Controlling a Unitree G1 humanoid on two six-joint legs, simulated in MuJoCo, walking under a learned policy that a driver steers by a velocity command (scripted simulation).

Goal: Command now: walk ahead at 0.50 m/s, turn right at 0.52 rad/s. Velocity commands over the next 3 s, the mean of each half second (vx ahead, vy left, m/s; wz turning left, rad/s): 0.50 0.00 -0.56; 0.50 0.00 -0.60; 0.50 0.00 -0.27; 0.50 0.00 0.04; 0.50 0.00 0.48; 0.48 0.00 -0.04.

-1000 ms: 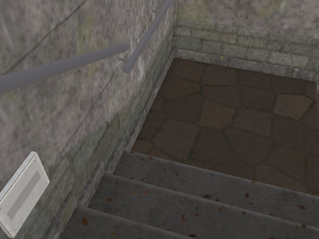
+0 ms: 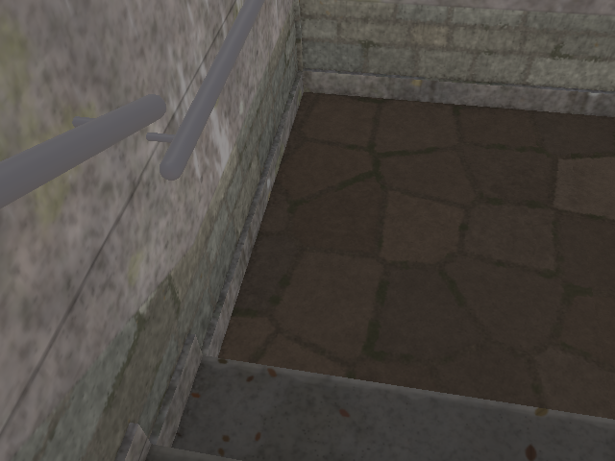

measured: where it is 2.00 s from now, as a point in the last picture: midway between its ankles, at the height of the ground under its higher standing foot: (465, 333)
